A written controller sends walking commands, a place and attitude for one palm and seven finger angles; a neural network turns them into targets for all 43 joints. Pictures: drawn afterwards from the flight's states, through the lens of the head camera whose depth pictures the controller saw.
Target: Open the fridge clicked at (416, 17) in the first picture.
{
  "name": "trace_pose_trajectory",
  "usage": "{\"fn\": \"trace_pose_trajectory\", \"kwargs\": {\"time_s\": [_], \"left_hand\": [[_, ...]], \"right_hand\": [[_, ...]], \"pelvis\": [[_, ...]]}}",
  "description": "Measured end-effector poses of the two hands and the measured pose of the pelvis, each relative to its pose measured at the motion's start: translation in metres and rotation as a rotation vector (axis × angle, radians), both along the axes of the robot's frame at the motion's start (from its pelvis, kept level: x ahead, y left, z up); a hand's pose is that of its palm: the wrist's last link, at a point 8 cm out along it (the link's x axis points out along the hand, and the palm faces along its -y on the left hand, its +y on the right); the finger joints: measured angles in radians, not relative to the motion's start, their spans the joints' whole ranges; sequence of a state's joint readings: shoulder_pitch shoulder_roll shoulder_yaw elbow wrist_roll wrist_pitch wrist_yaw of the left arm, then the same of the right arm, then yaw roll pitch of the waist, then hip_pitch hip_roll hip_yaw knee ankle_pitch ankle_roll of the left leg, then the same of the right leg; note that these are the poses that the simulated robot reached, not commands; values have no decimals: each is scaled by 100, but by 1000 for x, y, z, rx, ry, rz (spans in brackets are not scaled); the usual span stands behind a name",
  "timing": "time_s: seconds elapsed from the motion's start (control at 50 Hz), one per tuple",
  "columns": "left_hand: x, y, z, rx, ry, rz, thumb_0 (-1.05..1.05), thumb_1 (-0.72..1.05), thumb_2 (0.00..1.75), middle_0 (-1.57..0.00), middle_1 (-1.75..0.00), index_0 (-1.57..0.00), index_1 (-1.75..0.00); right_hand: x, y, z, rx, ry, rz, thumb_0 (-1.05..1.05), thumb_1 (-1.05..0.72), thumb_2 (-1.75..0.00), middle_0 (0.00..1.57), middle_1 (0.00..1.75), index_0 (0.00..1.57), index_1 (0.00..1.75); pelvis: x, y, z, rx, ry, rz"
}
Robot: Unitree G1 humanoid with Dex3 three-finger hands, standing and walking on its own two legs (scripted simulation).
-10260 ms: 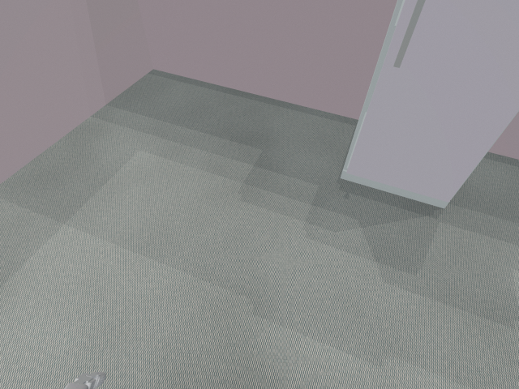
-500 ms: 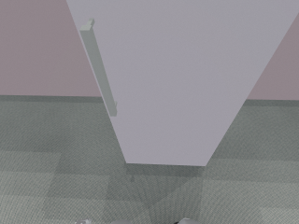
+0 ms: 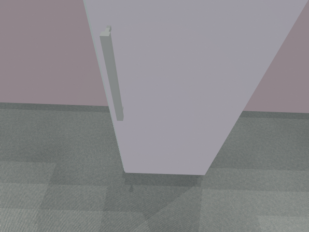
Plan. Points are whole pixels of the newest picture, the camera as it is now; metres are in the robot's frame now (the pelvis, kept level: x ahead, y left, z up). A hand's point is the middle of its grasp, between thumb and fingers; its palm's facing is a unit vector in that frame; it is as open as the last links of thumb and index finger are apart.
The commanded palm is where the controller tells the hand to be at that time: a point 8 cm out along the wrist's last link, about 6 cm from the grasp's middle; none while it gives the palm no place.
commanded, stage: come to a stop and stand still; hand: left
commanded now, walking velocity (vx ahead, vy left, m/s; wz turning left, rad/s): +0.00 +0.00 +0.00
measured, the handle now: (115, 81) +0.52 +0.14 +0.09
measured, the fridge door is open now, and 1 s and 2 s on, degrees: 0 0 0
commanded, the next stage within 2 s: look again from close up in 0.64 s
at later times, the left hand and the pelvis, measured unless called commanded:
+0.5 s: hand out of the picture +0.05 +0.14 -0.18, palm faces +0.01 -0.97 -0.24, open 7.2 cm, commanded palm none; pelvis +0.02 -0.04 -0.01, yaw +0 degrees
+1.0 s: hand out of the picture +0.04 +0.16 -0.18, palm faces +0.00 -0.98 -0.20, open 7.3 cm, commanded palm none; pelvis +0.03 -0.02 -0.01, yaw -1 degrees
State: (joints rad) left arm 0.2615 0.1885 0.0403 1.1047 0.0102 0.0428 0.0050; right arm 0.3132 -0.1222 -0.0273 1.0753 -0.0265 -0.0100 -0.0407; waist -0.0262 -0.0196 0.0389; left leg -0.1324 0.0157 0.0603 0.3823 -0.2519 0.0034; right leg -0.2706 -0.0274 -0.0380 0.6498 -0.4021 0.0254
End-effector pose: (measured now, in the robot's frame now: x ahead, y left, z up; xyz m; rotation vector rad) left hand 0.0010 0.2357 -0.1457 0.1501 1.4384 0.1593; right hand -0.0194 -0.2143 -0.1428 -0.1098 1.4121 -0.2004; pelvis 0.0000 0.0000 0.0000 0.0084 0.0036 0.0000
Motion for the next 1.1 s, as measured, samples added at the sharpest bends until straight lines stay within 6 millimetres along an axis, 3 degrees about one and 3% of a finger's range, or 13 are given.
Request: {"fn": "trace_pose_trajectory", "kwargs": {"time_s": [0.12, 0.22, 0.34, 0.48, 0.76, 1.1], "left_hand": [[13, -31, 2, 28, -52, -37, 0, 91, 90, -20, -30, -20, -30], [19, -41, -1, 33, -75, -51, 1, 94, 90, -20, -30, -20, -30], [34, -45, -1, 39, -115, -34, 1, 94, 90, -20, -30, -20, -30], [41, -46, 3, 42, -127, -38, 0, 93, 90, -20, -30, -20, -30], [31, -45, -4, 5, -70, -24, 0, 91, 90, -20, -30, -20, -30], [42, -16, -3, 17, -98, -37, 0, 91, 90, -20, -30, -20, -30]], "right_hand": [[-16, -24, -16, 34, 68, -21, 1, -91, -90, 20, 30, 20, 30], [-1, -36, -20, 32, 21, -1, 1, -91, -90, 20, 29, 19, 30], [22, -33, -21, 45, -38, 29, 1, -91, -90, 20, 29, 19, 30], [35, -39, -19, 36, -36, 44, 2, -93, -90, 20, 29, 19, 30], [47, -42, -9, -6, -22, 55, 1, -91, -90, 20, 29, 19, 30], [52, -26, -5, -23, -51, 63, 1, -90, -90, 20, 30, 20, 30]], "pelvis": [[1, -20, -7, -18, -2, -6], [5, -27, -11, -36, 8, 0], [15, -35, -11, -13, -5, -4], [21, -38, -9, -4, -2, -4], [28, -34, -6, -8, 1, -11], [24, -14, -5, -7, -11, -16]]}}
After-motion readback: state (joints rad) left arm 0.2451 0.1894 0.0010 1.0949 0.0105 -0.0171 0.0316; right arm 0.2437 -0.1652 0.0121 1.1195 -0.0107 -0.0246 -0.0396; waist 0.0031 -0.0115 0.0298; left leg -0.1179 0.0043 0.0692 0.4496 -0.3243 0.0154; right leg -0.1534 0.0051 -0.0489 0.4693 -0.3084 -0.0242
